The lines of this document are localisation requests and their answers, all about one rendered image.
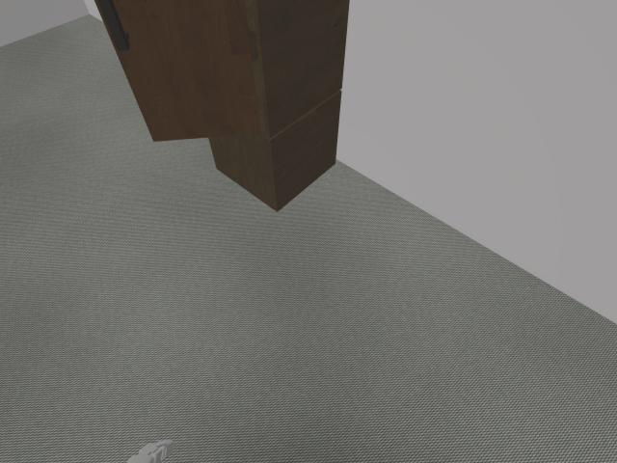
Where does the robot left hand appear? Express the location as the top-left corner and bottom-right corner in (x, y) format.
(126, 440), (174, 463)

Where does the handle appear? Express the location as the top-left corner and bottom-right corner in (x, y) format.
(97, 0), (130, 51)

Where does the cupboard door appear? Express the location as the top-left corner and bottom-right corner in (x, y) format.
(94, 0), (260, 142)

